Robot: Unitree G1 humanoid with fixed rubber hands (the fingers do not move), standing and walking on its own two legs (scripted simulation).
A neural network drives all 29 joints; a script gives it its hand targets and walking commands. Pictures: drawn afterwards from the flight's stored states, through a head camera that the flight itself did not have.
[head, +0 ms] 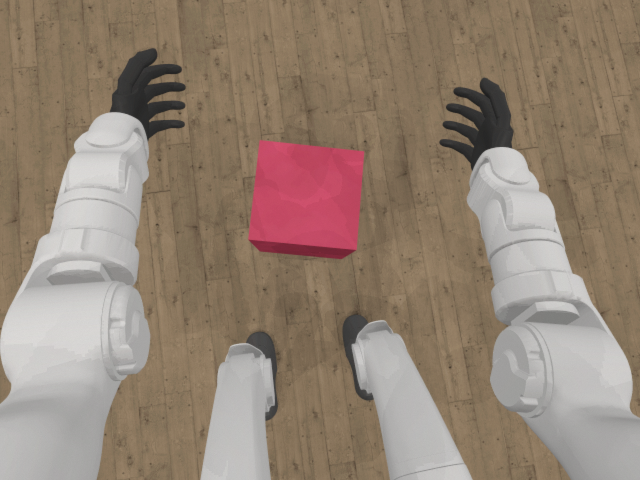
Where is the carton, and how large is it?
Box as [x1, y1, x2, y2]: [248, 140, 363, 258]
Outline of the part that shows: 260,140 248,239 260,251 342,258 355,250 357,238 363,151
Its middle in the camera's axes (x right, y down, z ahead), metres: -0.03 -0.07 +0.88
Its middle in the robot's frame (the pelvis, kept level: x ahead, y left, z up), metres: +0.50 -0.04 -0.52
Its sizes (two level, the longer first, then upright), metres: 0.210 0.200 0.250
